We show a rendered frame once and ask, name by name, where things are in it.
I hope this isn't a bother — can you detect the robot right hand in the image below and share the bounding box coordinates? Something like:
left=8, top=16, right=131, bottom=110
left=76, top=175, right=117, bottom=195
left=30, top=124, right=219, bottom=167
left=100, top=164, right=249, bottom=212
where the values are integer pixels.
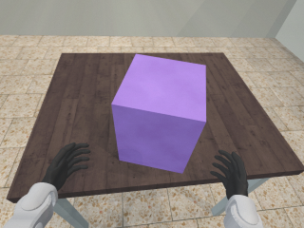
left=210, top=149, right=249, bottom=200

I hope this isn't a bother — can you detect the right robot forearm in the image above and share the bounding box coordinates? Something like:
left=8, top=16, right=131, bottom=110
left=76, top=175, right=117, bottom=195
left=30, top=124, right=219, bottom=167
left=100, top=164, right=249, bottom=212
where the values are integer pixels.
left=223, top=195, right=264, bottom=228

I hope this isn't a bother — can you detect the carton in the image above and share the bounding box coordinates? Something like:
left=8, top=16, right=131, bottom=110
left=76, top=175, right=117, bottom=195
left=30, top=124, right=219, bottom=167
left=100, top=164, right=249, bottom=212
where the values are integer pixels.
left=111, top=53, right=206, bottom=174

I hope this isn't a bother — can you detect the robot left hand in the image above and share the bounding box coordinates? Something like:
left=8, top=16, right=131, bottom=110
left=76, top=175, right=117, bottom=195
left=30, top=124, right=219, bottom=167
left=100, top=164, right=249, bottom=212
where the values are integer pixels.
left=41, top=142, right=91, bottom=191

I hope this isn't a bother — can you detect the table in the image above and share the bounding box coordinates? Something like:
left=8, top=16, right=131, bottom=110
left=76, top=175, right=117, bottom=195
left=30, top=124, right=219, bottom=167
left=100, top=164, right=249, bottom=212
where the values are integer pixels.
left=6, top=52, right=304, bottom=228

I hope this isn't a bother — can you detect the left robot forearm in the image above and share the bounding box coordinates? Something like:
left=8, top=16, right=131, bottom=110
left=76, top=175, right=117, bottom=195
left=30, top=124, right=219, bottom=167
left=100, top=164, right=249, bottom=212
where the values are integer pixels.
left=3, top=182, right=58, bottom=228

